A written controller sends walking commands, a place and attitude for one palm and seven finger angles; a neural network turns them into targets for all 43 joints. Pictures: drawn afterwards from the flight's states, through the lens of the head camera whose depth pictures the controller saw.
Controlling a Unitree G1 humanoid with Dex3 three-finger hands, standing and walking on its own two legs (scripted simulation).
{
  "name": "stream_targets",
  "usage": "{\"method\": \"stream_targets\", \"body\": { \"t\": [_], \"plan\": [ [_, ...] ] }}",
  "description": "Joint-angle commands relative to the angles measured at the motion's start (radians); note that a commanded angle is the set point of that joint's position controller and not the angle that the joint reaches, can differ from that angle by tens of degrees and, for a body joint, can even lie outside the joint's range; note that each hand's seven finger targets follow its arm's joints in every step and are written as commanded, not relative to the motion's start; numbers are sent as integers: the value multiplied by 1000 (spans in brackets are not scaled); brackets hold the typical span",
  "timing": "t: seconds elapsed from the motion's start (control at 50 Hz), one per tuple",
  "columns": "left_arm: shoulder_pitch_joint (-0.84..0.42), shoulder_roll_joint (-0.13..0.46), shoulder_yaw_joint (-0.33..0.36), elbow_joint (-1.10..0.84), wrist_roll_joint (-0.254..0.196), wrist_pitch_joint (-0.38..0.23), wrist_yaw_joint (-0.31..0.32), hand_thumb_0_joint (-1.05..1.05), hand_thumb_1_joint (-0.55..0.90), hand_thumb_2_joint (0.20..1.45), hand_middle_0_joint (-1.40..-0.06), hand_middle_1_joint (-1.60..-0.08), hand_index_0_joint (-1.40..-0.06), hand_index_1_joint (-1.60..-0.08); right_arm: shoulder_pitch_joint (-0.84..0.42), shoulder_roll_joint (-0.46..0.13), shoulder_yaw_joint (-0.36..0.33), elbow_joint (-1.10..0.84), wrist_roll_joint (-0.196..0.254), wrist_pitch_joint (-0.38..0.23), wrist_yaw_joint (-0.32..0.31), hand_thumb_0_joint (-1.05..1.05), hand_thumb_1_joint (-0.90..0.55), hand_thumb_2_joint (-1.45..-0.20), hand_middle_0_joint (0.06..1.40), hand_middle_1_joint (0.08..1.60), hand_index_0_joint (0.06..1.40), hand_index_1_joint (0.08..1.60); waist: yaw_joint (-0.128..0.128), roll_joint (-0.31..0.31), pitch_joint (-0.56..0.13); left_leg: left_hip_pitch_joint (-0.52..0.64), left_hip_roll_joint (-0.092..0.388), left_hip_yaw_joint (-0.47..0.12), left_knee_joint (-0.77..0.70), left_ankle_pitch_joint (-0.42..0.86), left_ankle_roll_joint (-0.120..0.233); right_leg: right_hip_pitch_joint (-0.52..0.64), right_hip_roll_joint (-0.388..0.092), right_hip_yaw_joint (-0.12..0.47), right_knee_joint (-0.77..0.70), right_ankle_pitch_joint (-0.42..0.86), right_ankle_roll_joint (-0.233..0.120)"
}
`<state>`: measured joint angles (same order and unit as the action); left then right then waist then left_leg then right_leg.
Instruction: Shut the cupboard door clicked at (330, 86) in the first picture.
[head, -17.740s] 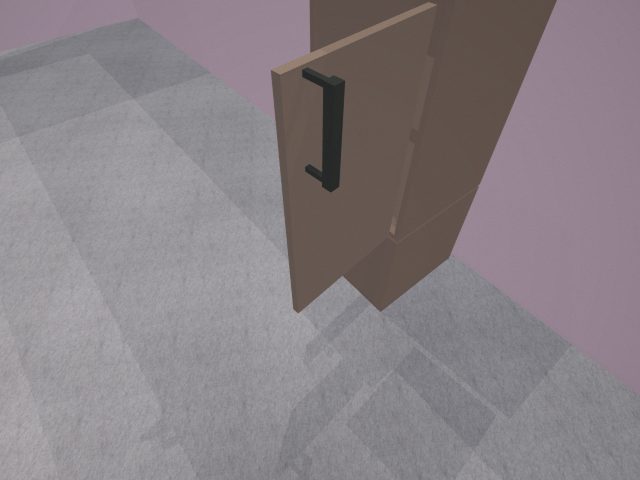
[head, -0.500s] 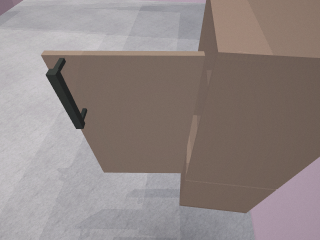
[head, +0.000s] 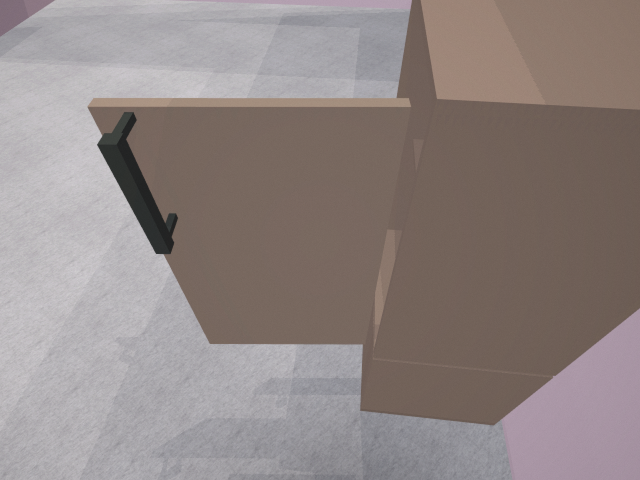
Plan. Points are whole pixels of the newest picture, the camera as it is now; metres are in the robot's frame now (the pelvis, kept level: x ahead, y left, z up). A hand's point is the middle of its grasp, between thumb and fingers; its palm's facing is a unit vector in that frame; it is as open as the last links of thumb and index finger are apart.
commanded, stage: come to a stop and stand still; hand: left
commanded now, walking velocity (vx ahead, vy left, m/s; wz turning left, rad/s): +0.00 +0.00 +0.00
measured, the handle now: (147, 189) +0.40 +0.24 +0.15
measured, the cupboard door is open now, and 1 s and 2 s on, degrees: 96 96 96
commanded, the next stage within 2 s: look again from close up in 1.10 s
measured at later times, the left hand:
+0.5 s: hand out of the picture +0.05 +0.22 -0.17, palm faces +0.04 -0.97 -0.25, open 7.4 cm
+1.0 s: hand out of the picture -0.03 +0.22 -0.17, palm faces +0.00 -0.98 -0.21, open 7.4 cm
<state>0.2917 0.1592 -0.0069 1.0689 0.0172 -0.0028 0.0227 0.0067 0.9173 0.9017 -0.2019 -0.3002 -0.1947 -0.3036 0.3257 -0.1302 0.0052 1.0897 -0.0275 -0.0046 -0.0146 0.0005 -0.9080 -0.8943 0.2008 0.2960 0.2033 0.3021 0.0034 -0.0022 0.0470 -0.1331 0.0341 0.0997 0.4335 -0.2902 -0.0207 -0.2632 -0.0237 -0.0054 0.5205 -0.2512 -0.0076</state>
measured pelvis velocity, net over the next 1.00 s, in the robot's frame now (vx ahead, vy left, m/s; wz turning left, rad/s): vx -0.02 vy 0.04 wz -0.01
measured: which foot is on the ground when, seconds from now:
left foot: down 0.00-1.00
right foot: down 0.00-1.00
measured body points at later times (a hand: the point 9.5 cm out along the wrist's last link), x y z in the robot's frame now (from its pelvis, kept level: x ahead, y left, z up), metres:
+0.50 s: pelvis +0.01 +0.02 +0.00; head +0.01 +0.02 +0.45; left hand +0.05 +0.27 -0.15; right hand +0.10 -0.22 -0.15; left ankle -0.04 +0.13 -0.74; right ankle +0.02 -0.11 -0.74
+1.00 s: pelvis -0.02 +0.04 +0.00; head -0.01 +0.04 +0.45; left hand -0.03 +0.27 -0.16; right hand -0.03 -0.18 -0.16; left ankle -0.04 +0.13 -0.74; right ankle +0.02 -0.11 -0.74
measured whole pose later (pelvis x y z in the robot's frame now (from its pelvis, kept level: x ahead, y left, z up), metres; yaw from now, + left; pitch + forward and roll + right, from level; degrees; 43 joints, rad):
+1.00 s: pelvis -0.02 +0.04 +0.00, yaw +0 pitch -2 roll +1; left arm 0.31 0.17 -0.01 1.08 0.01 0.01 0.04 0.01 0.91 0.90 -0.20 -0.30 -0.20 -0.30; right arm 0.29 -0.16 0.00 1.13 -0.01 0.00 -0.01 0.00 -0.91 -0.89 0.20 0.30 0.20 0.30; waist 0.00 -0.01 0.05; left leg -0.14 -0.02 0.12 0.44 -0.27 0.04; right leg -0.25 -0.07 0.03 0.47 -0.19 0.05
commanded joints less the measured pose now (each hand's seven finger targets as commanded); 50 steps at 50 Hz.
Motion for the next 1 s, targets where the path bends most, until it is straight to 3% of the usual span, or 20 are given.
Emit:
{"method": "stream_targets", "body": {
  "t": [0.0, 0.04, 0.1, 0.14, 0.18, 0.24, 0.36, 0.66, 0.86, 0.98],
  "plan": [
    [76, 135, 18, -50, -8, -34, 15, 0, 900, 900, -200, -300, -200, -300, -28, -117, -38, -105, 4, -22, -13, 0, -900, -900, 200, 300, 200, 300, -7, -23, -92, -91, 29, -85, 42, 7, 38, 57, -86, 136, -112, 13, -50],
    [60, 140, 17, -56, -4, -40, 19, 0, 900, 900, -200, -300, -200, -300, -6, -103, -30, -98, 5, -13, -9, 0, -900, -900, 200, 300, 200, 300, -19, -103, -26, -98, 18, -72, 58, 7, 33, 3, -109, 185, -157, 8, -62],
    [62, 125, 21, -37, -7, -50, 26, 0, 900, 900, -200, -300, -200, -300, 12, -104, -34, -69, 11, -25, -13, 0, -900, -900, 200, 300, 200, 300, -28, -30, -22, -77, 38, -86, 36, 127, 32, 27, -92, 124, -97, 255, -47],
    [90, 122, 19, -31, -3, -52, 28, 0, 900, 900, -200, -300, -200, -300, 9, -107, -34, -61, 11, -31, -16, 0, -900, -900, 200, 300, 200, 300, -13, -38, -60, -53, 49, -77, 37, 247, 35, 91, -87, 94, -41, 481, -45],
    [98, 129, 25, -25, -5, -50, 31, 0, 900, 900, -200, -300, -200, -300, -8, -124, -42, -57, 14, -31, -21, 0, -900, -900, 200, 300, 200, 300, -14, -25, -70, -40, 49, -76, 46, 286, 31, 108, -94, 82, -20, 563, -41],
    [85, 140, 28, -36, -4, -44, 33, 0, 900, 900, -200, -300, -200, -300, -29, -138, -44, -58, 12, -28, -23, 0, -900, -900, 200, 300, 200, 300, -10, -8, -90, -5, 58, -71, 43, 373, 33, 117, -91, 68, -3, 588, -43],
    [44, 157, 31, -60, -3, -26, 31, 0, 900, 900, -200, -300, -200, -300, -89, -168, -47, -68, 11, -21, -21, 0, -900, -900, 200, 300, 200, 300, -6, 13, -46, 13, 68, -79, 22, 384, 34, 72, -81, 57, -22, 449, -29],
    [0, 169, 22, -77, -2, -4, 22, 0, 900, 900, -200, -300, -200, -300, -114, -181, -32, -53, 14, -17, -6, 0, -900, -900, 200, 300, 200, 300, 1, 20, 24, -45, 70, -103, -96, 121, 42, 31, -77, 58, -109, 131, 2],
    [37, 138, 21, -47, -1, -3, 22, 0, 900, 900, -200, -300, -200, -300, -51, -159, -34, -18, 18, -16, -5, 0, -900, -900, 200, 300, 200, 300, 0, 14, 48, -87, 79, -124, -148, -12, 49, 11, -77, 41, -109, 74, 5],
    [60, 116, 20, -25, -1, -7, 24, 0, 900, 900, -200, -300, -200, -300, -23, -142, -35, 0, 20, -18, -8, 0, -900, -900, 200, 300, 200, 300, -2, 12, 38, -71, 78, -119, -136, 14, 51, 3, -79, 49, -104, 100, 1]
  ]
}}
